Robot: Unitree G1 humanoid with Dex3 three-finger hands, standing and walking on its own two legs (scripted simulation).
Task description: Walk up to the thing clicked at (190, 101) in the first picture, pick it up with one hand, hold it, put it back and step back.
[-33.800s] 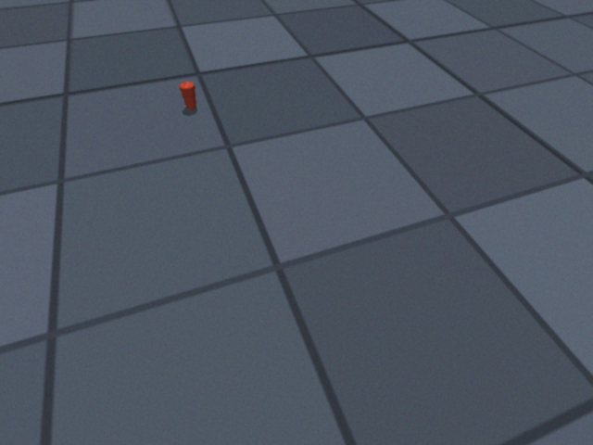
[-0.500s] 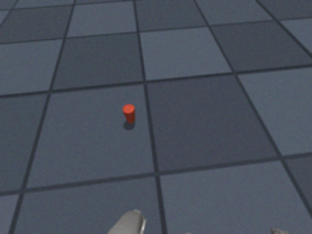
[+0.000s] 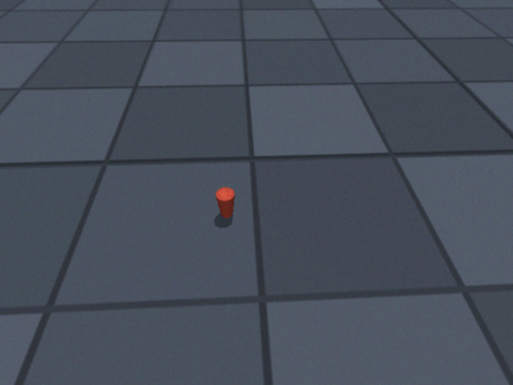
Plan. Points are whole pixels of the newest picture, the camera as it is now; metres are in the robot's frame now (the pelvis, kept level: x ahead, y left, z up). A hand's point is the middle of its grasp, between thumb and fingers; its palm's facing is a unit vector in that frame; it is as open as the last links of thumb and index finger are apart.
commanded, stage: step back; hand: left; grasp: from the side
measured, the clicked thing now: (226, 204) +1.03 +0.20 -0.69
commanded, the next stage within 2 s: stand in 0.54 s
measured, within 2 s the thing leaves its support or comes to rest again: neither
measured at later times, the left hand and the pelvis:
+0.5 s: hand out of the picture +0.14 +0.28 -0.14, palm faces +0.00 -0.93 -0.36, open 7.4 cm; pelvis +0.04 +0.02 +0.00, yaw +0 degrees
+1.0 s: hand out of the picture +0.10 +0.26 -0.14, palm faces -0.02 -0.94 -0.33, open 7.4 cm; pelvis +0.02 +0.01 +0.02, yaw +0 degrees
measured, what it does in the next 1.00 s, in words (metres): stands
